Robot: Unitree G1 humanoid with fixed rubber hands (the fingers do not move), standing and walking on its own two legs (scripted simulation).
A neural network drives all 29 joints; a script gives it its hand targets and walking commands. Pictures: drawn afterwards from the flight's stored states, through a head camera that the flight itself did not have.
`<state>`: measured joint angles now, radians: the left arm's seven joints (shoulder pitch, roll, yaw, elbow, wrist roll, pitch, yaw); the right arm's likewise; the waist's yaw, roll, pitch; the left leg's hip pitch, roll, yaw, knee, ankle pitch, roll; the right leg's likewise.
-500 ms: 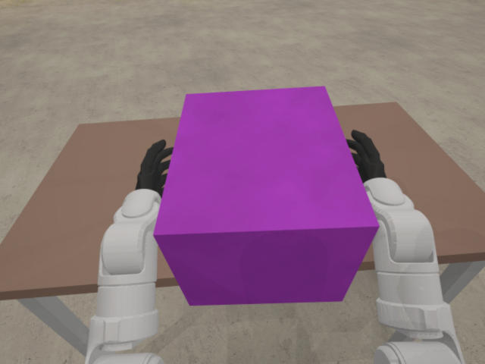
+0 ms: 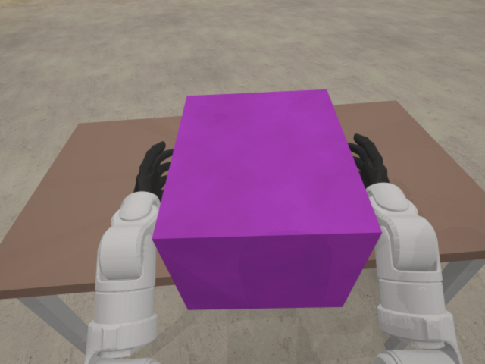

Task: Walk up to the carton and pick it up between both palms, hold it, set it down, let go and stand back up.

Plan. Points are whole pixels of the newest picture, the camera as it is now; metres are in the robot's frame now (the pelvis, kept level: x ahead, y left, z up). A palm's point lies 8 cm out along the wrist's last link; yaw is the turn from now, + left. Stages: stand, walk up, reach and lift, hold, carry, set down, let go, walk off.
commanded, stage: hold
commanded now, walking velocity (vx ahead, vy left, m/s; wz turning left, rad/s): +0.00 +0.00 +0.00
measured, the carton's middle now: (260, 195) +0.35 -0.01 +0.15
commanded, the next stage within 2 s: none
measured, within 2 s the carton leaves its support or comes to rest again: neither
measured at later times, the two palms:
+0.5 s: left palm (145, 192) +0.34 +0.16 +0.18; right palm (363, 182) +0.34 -0.17 +0.18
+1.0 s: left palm (146, 197) +0.33 +0.16 +0.18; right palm (367, 184) +0.33 -0.17 +0.18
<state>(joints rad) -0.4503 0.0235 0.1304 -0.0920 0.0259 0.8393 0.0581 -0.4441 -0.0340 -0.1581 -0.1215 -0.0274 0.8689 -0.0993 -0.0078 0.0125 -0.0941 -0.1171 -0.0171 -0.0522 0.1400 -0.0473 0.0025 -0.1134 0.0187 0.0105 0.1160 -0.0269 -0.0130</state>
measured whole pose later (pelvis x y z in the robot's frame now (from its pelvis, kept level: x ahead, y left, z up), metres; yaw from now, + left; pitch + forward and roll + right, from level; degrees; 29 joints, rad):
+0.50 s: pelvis +0.00 +0.00 +0.00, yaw +0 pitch +1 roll +0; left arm -0.50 0.02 0.16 0.01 0.04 0.82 0.04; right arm -0.49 -0.02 -0.18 -0.02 -0.05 0.85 -0.08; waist 0.00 0.01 -0.11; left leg -0.11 -0.02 -0.06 0.13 -0.04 0.01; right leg -0.11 0.01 0.01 0.11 -0.02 -0.01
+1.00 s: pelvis +0.00 +0.00 +0.00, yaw +0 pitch +3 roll +0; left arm -0.44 0.01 0.13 -0.11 0.03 0.84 0.07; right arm -0.44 -0.04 -0.15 -0.11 -0.02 0.85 -0.08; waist 0.00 0.01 -0.12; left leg -0.14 -0.02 -0.05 0.12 -0.03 0.00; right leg -0.13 0.02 0.01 0.09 -0.01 -0.01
